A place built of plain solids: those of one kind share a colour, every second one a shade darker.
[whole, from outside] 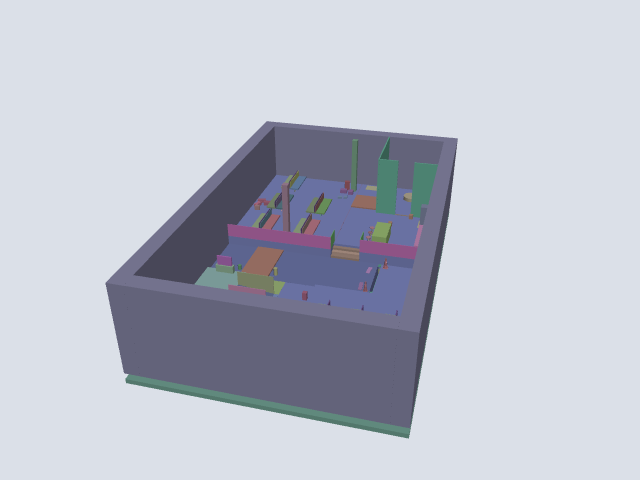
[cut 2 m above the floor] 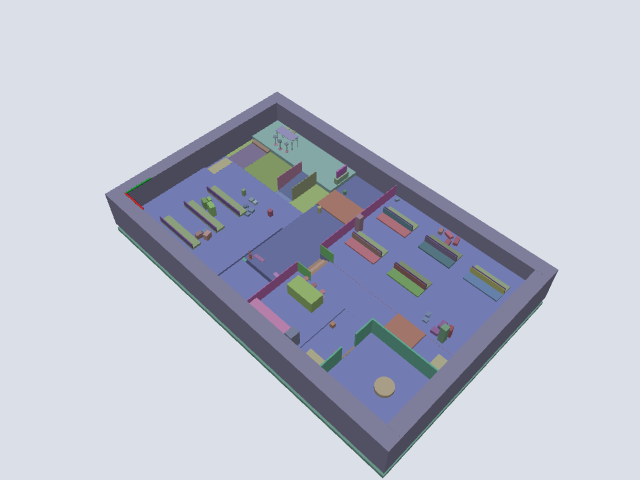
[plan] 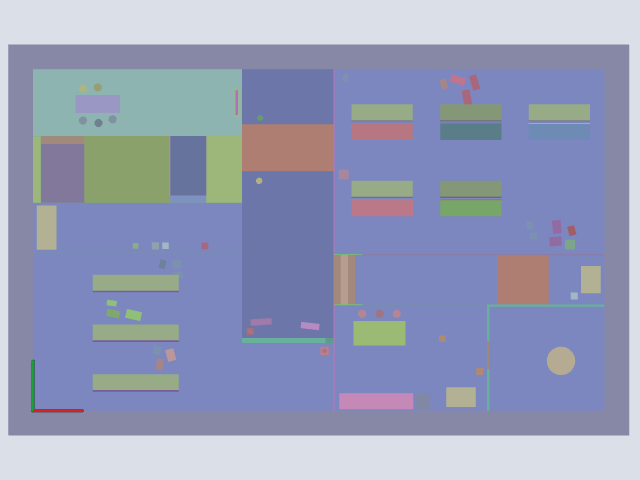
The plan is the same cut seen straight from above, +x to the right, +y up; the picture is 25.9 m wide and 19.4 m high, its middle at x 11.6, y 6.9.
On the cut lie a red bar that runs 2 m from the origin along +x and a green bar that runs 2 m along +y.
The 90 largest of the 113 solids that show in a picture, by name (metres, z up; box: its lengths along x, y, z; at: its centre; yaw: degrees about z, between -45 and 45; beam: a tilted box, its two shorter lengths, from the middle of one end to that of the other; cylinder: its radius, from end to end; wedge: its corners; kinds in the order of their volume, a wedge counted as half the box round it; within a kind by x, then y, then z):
{
 "wall_1": {"box": [1.0, 13.8, 6.0], "at": [-0.5, 6.9, 2.0]},
 "wall_2": {"box": [25.1, 1.0, 6.0], "at": [11.55, -0.5, 2.0]},
 "wall_3": {"box": [25.1, 1.0, 6.0], "at": [11.55, 14.3, 2.0]},
 "wall_4": {"box": [1.0, 13.8, 6.0], "at": [23.6, 6.9, 2.0]},
 "floor_1": {"box": [8.45, 6.4, 1.16], "at": [4.22, 3.2, -0.42]},
 "floor_2": {"box": [8.45, 2.0, 1.0], "at": [4.22, 7.4, -0.5]},
 "floor_3": {"box": [3.7, 2.74, 1.0], "at": [10.3, 1.37, -0.5]},
 "floor_4": {"box": [3.7, 10.86, 1.0], "at": [10.3, 8.37, -0.5]},
 "floor_5": {"box": [4.1, 4.3, 1.1], "at": [14.2, 2.15, 0.19]},
 "floor_6": {"box": [2.1, 4.3, 1.0], "at": [17.3, 2.15, 0.14]},
 "floor_7": {"box": [10.95, 7.5, 1.0], "at": [17.62, 10.05, 0.14]},
 "floor_8": {"box": [10.08, 2.0, 1.0], "at": [18.06, 5.3, 0.14]},
 "floor_9": {"box": [4.75, 4.3, 1.0], "at": [20.73, 2.15, 0.14]},
 "floor_base_1": {"box": [25.1, 15.8, 0.3], "at": [11.55, 6.9, -1.57]},
 "floor_deck_1": {"box": [8.45, 2.7, 1.3], "at": [4.22, 12.45, -0.35]},
 "floor_fore_1": {"box": [0.32, 2.7, 1.0], "at": [0.16, 9.75, -0.5]},
 "floor_fore_2": {"box": [3.48, 2.7, 1.0], "at": [3.81, 9.75, -0.5]},
 "floor_fore_3": {"box": [1.45, 2.7, 1.0], "at": [7.72, 9.75, -0.5]},
 "floor_before_steps_1": {"box": [1.75, 2.38, 1.0], "at": [1.2, 9.59, -0.5]},
 "part_1": {"box": [0.1, 1.67, 4.41], "at": [18.4, 0.83, 2.79]},
 "part_2": {"box": [0.1, 1.38, 4.41], "at": [18.4, 3.51, 2.79]},
 "part_3": {"box": [4.75, 0.1, 4.41], "at": [20.73, 4.25, 2.79]},
 "ramp_ramp_1": {"wedge": [[5.55, 8.7, -1.0], [5.55, 8.7, 0.0], [5.55, 11.1, -1.0], [5.55, 11.1, 0.3], [7.0, 8.7, -1.0], [7.0, 8.7, 0.0], [7.0, 11.1, -1.0], [7.0, 11.1, 0.3]]},
 "seat_1": {"box": [3.48, 0.71, 0.17], "at": [4.16, 1.12, 0.54]},
 "seat_2": {"box": [3.48, 0.71, 0.17], "at": [4.16, 3.13, 0.54]},
 "seat_3": {"box": [3.48, 0.71, 0.17], "at": [4.16, 5.14, 0.54]},
 "seat_4": {"box": [2.48, 0.69, 0.12], "at": [14.12, 8.95, 0.99]},
 "seat_5": {"box": [2.48, 0.69, 0.12], "at": [14.12, 12.04, 0.99]},
 "seat_6": {"box": [2.48, 0.69, 0.12], "at": [17.7, 8.95, 0.99]},
 "seat_7": {"box": [2.48, 0.69, 0.12], "at": [17.7, 12.04, 0.99]},
 "seat_8": {"box": [2.48, 0.69, 0.12], "at": [21.27, 12.04, 0.99]},
 "island_1": {"box": [2.1, 1.0, 0.91], "at": [14.0, 3.13, 1.2]},
 "step_tread_1": {"box": [1.75, 0.32, 1.15], "at": [1.2, 10.94, -0.42]},
 "step_tread_2": {"box": [0.29, 2.0, 0.52], "at": [12.29, 5.3, -0.1]},
 "step_tread_3": {"box": [0.29, 2.0, 0.68], "at": [12.59, 5.3, -0.02]},
 "step_tread_4": {"box": [0.29, 2.0, 0.84], "at": [12.88, 5.3, 0.06]},
 "counter_1": {"box": [2.99, 0.65, 0.91], "at": [13.88, 0.39, 1.2]},
 "step_hump_1": {"box": [3.7, 1.9, 0.15], "at": [10.3, 10.63, 0.03]},
 "step_hump_2": {"box": [2.1, 2.0, 0.15], "at": [19.8, 5.3, 0.67]},
 "tall_1": {"box": [0.55, 0.65, 2.2], "at": [15.78, 0.39, 1.84]},
 "column_a0b_1": {"box": [0.4, 0.4, 4.36], "at": [12.56, 9.55, 2.82]},
 "column_aeb_1": {"box": [0.4, 0.4, 4.36], "at": [21.7, 6.71, 2.82]},
 "back_1": {"box": [3.48, 0.07, 0.38], "at": [4.16, 0.8, 0.81]},
 "back_2": {"box": [3.48, 0.07, 0.38], "at": [4.16, 2.81, 0.81]},
 "back_3": {"box": [3.48, 0.07, 0.38], "at": [4.16, 4.82, 0.81]},
 "back_4": {"box": [2.48, 0.04, 0.49], "at": [14.12, 8.62, 1.29]},
 "back_5": {"box": [2.48, 0.04, 0.49], "at": [14.12, 11.71, 1.29]},
 "back_6": {"box": [2.48, 0.04, 0.49], "at": [17.7, 8.62, 1.29]},
 "back_7": {"box": [2.48, 0.04, 0.49], "at": [17.7, 11.71, 1.29]},
 "back_8": {"box": [2.48, 0.04, 0.49], "at": [21.27, 11.71, 1.29]},
 "rail_rim_1": {"box": [0.04, 4.3, 0.95], "at": [12.17, 2.15, 1.22]},
 "rail_rim_2": {"box": [0.04, 7.5, 0.95], "at": [12.17, 10.05, 1.11]},
 "floor_gap_1": {"box": [3.7, 0.2, 0.6], "at": [10.3, 2.84, -1.1]},
 "floor_before_ramp_1": {"box": [1.45, 0.3, 1.0], "at": [6.28, 8.55, -0.5]},
 "suitcase_1": {"box": [0.4, 0.23, 0.51], "at": [3.18, 4.35, 0.41], "yaw": -7.8},
 "suitcase_2": {"box": [0.53, 0.3, 0.7], "at": [3.24, 3.92, 0.51], "yaw": -12.0},
 "suitcase_3": {"box": [0.63, 0.37, 0.9], "at": [4.07, 3.87, 0.61], "yaw": -12.9},
 "low_1": {"cylinder": 0.57, "from": [21.34, 2.02, 0.64], "to": [21.34, 2.02, 0.92]},
 "sr00a_seat_1": {"box": [2.48, 0.69, 0.12], "at": [14.12, 8.2, 0.99]},
 "sr01a_seat_1": {"box": [2.48, 0.69, 0.12], "at": [17.7, 8.2, 0.99]},
 "sr10a_seat_1": {"box": [2.48, 0.69, 0.12], "at": [14.12, 11.29, 0.99]},
 "sr11a_seat_1": {"box": [2.48, 0.69, 0.12], "at": [17.7, 11.29, 0.99]},
 "sr12a_seat_1": {"box": [2.48, 0.69, 0.12], "at": [21.27, 11.29, 0.99]},
 "low_mat_1": {"box": [0.8, 1.8, 0.06], "at": [0.55, 7.4, -0.02]},
 "low_mat_2": {"box": [1.2, 0.8, 0.06], "at": [17.3, 0.55, 0.62]},
 "low_mat_3": {"box": [0.8, 1.1, 0.06], "at": [22.55, 5.3, 0.62]},
 "edgeE_1": {"box": [0.31, 1.2, 0.5], "at": [8.23, 12.45, 0.55]},
 "bag_1": {"box": [0.28, 0.46, 0.41], "at": [5.13, 1.88, 0.36], "yaw": -6.3},
 "bag_2": {"box": [0.34, 0.49, 0.48], "at": [5.57, 2.25, 0.4], "yaw": 15.6},
 "bag_3": {"box": [0.27, 0.4, 0.31], "at": [16.6, 13.2, 0.8], "yaw": 15.6},
 "duffel_1": {"box": [0.61, 0.3, 0.24], "at": [17.18, 13.36, 0.76], "yaw": -18.0},
 "duffel_2": {"box": [0.33, 0.64, 0.27], "at": [17.54, 12.65, 0.78], "yaw": 10.1},
 "duffel_3": {"box": [0.3, 0.62, 0.24], "at": [17.85, 13.27, 0.76], "yaw": 17.2},
 "ramp_sidea_1": {"box": [0.04, 2.4, 1.31], "at": [5.53, 9.9, 0.6]},
 "ramp_sideb_1": {"box": [0.04, 2.4, 1.31], "at": [7.02, 9.9, 0.6]},
 "carton_1": {"box": [0.49, 0.38, 0.25], "at": [21.12, 6.84, 0.77], "yaw": 3.7},
 "carton_2": {"box": [0.35, 0.54, 0.28], "at": [21.17, 7.43, 0.78], "yaw": 4.7},
 "rail_1": {"box": [1.13, 0.04, 0.95], "at": [12.76, 4.28, 1.22]},
 "rail_2": {"box": [1.13, 0.04, 0.95], "at": [12.76, 6.32, 1.11]},
 "bin_1": {"box": [0.29, 0.39, 0.74], "at": [21.78, 7.27, 1.01], "yaw": 15.4},
 "edgeE_plant_1": {"box": [0.11, 1.0, 0.66], "at": [8.23, 12.45, 1.13]},
 "edge_carton_1": {"box": [0.27, 0.27, 0.31], "at": [16.54, 2.91, 0.8]},
 "edge_carton_2": {"box": [0.29, 0.29, 0.31], "at": [18.06, 1.58, 0.8]},
 "sr00a_back_1": {"box": [2.48, 0.04, 0.49], "at": [14.12, 8.53, 1.29]},
 "sr01a_back_1": {"box": [2.48, 0.04, 0.49], "at": [17.7, 8.53, 1.29]},
 "sr10a_back_1": {"box": [2.48, 0.04, 0.49], "at": [14.12, 11.62, 1.29]},
 "sr11a_back_1": {"box": [2.48, 0.04, 0.49], "at": [17.7, 11.62, 1.29]},
 "sr12a_back_1": {"box": [2.48, 0.04, 0.49], "at": [21.27, 11.62, 1.29]},
 "top_1": {"box": [1.8, 0.73, 0.034], "at": [2.62, 12.4, 1.33]},
 "edge_backpack_1": {"box": [0.28, 0.28, 0.53], "at": [6.94, 6.67, 0.27]}
}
